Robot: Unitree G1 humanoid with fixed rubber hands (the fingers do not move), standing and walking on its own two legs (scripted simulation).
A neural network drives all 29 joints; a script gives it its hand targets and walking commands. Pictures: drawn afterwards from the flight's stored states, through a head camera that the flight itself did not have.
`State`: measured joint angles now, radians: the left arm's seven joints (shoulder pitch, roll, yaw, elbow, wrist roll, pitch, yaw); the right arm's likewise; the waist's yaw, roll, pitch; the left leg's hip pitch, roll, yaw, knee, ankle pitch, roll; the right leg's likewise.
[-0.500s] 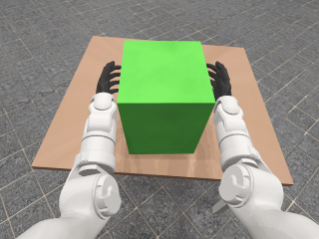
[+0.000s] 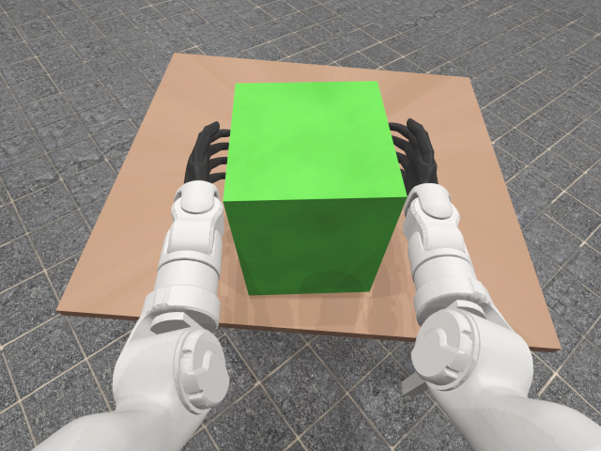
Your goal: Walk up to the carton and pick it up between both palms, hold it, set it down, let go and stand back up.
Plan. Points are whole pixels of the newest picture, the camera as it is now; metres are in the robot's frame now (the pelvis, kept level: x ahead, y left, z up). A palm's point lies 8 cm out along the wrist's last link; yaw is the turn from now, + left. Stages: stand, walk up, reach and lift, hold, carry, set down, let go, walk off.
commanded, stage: set down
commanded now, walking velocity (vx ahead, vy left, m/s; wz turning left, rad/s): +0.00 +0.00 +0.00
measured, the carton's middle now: (308, 196) +0.46 +0.01 +0.03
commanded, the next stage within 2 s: none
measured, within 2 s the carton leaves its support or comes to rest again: rests again in 0.42 s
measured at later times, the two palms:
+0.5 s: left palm (203, 191) +0.43 +0.15 +0.07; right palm (414, 186) +0.44 -0.14 +0.09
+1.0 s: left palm (202, 193) +0.42 +0.16 +0.07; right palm (412, 187) +0.44 -0.13 +0.09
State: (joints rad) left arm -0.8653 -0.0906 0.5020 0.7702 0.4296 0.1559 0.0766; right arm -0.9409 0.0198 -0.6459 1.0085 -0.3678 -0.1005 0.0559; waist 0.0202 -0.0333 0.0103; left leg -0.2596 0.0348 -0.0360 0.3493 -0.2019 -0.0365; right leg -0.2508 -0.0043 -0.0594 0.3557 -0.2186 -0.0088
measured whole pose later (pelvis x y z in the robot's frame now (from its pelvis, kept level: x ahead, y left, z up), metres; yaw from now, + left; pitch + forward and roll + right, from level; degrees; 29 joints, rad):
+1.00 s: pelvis +0.00 +0.00 +0.00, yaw +0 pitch +9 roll +0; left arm -0.85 -0.10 0.56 0.81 0.46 0.05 0.08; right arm -0.94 0.04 -0.72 1.01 -0.45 -0.14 0.07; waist 0.02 -0.03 -0.01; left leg -0.32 0.03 -0.04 0.35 -0.19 -0.04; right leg -0.31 0.00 -0.06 0.36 -0.21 -0.01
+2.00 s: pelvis +0.00 +0.00 +0.00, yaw +0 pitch +13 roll +0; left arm -0.91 -0.06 0.55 0.99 0.24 0.00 0.18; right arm -0.95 -0.06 -0.44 1.09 -0.26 -0.10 0.02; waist 0.02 -0.03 -0.06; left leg -0.39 0.04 -0.03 0.35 -0.18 -0.04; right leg -0.38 0.00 -0.06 0.36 -0.20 -0.01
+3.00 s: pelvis -0.05 -0.01 -0.01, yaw -1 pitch +17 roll -1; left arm -0.79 0.09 0.25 1.26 -0.06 -0.27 0.18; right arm -0.96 -0.20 0.11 1.41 0.27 -0.25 -0.01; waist 0.03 -0.03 -0.18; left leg -0.55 0.06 -0.03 0.37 -0.11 -0.06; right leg -0.53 0.03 -0.06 0.36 -0.11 -0.04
